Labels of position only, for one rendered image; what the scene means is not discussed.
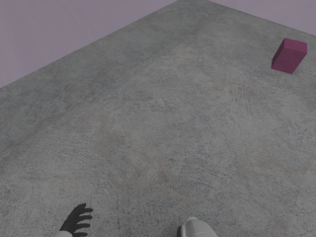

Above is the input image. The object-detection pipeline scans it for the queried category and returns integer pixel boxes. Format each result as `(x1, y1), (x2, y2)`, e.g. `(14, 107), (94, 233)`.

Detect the right robot thigh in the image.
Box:
(181, 219), (218, 237)

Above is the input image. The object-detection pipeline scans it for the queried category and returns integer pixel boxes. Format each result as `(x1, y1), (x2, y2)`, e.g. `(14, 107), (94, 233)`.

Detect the carton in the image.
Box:
(271, 38), (307, 74)

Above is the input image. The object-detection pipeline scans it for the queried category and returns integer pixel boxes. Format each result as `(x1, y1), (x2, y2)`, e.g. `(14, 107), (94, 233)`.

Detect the right robot shin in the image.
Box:
(186, 216), (198, 222)

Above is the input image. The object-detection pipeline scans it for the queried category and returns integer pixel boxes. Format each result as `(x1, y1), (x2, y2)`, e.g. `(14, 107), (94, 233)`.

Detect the left robot hand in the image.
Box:
(59, 203), (94, 237)

